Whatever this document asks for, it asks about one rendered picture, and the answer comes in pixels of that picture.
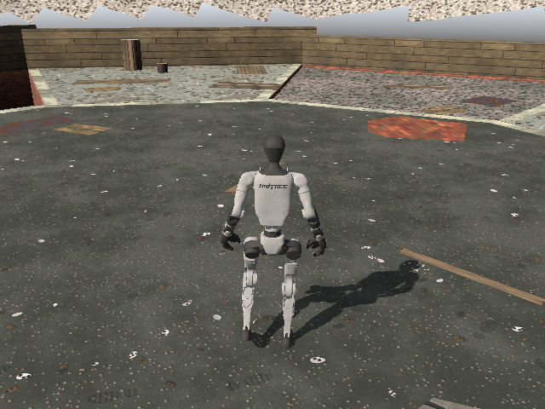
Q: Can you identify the robot left shin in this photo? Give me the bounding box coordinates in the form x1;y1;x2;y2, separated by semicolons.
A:
242;272;255;330

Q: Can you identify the left robot forearm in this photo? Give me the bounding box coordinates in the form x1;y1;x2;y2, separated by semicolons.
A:
222;205;239;237

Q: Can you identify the right robot upper arm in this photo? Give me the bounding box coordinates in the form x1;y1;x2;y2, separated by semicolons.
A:
291;172;316;220

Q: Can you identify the right robot thigh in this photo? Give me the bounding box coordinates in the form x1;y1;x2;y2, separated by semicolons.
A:
282;238;301;297

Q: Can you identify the right robot forearm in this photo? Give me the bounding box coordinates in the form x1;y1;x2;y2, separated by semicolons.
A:
307;207;324;241

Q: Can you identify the left robot upper arm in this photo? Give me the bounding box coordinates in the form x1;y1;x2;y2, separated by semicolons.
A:
231;171;256;218

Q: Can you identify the robot right hand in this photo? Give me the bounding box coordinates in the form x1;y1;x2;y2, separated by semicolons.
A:
307;238;327;256

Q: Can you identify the robot left hand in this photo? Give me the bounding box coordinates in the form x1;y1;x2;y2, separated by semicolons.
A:
221;233;241;251

